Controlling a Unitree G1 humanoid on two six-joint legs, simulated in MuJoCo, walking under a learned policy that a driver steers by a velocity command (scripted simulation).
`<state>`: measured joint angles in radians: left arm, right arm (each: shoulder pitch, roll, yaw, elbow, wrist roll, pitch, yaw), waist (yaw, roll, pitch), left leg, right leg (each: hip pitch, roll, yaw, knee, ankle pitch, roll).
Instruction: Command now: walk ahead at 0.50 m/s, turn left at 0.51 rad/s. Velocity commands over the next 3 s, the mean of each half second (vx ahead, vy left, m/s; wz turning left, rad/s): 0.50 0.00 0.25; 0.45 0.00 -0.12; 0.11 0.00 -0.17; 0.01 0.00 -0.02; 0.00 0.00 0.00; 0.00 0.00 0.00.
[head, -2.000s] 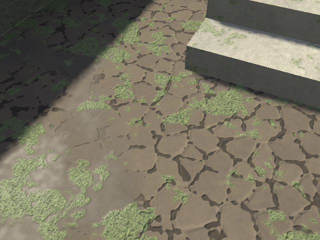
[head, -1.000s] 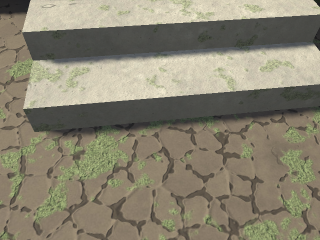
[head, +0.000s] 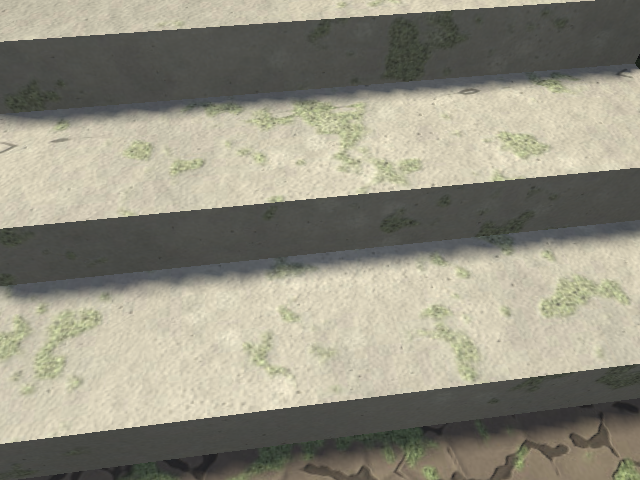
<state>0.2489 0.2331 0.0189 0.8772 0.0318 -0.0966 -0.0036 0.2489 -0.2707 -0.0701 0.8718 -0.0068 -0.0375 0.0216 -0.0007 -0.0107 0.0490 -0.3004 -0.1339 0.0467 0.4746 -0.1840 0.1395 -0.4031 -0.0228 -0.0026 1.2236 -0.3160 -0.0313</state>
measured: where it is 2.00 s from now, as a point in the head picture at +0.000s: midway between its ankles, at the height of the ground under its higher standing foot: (283, 358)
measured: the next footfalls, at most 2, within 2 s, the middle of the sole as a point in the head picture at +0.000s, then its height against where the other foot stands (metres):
right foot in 0.36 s outside the picture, level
left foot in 0.96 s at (232, 343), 0.18 m higher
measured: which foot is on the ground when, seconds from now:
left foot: down 0.00-0.38, up 0.40-0.94, down 0.96-1.00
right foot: up 0.00-0.34, down 0.36-0.98, up 1.00-1.00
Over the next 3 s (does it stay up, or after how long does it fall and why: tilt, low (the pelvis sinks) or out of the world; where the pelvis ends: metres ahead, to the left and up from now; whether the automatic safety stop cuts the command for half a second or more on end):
stays up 0.65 0.11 0.19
